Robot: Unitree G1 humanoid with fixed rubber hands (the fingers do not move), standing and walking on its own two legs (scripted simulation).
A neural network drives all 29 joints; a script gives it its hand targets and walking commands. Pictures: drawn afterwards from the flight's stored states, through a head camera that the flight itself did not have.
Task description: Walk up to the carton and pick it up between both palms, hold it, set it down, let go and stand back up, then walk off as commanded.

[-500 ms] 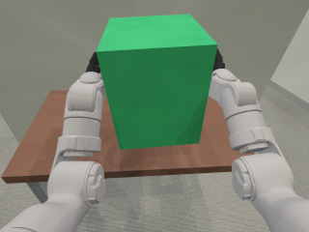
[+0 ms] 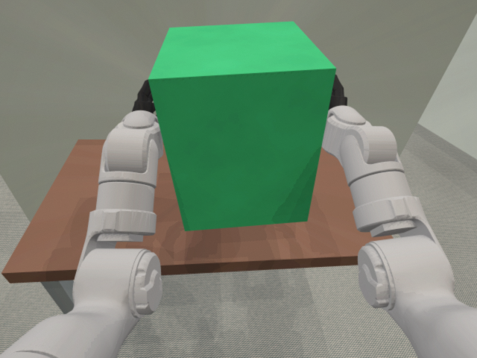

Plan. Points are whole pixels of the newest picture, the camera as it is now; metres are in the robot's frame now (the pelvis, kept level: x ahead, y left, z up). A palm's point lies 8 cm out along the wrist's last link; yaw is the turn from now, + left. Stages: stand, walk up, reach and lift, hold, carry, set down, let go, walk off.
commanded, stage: hold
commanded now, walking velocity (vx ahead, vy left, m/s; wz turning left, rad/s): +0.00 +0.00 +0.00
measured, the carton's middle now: (239, 125) +0.40 +0.02 +0.23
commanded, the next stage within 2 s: none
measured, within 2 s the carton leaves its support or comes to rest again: neither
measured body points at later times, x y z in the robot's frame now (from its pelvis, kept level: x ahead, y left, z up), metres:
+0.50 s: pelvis +0.00 +0.00 +0.00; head -0.05 +0.03 +0.45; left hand +0.40 +0.17 +0.24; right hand +0.41 -0.12 +0.26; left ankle +0.05 +0.13 -0.74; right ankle +0.03 -0.13 -0.74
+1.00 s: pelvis +0.00 +0.00 +0.00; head -0.05 +0.03 +0.45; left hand +0.40 +0.17 +0.24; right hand +0.41 -0.12 +0.26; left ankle +0.05 +0.13 -0.74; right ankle +0.03 -0.13 -0.74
